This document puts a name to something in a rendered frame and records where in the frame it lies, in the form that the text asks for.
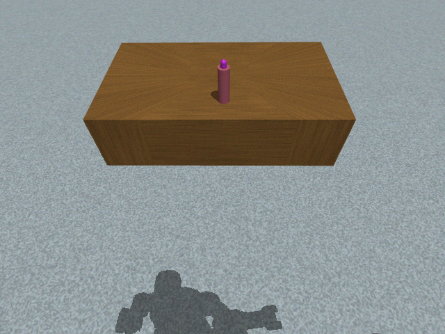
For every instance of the bottle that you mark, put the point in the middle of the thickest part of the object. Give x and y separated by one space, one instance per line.
223 82

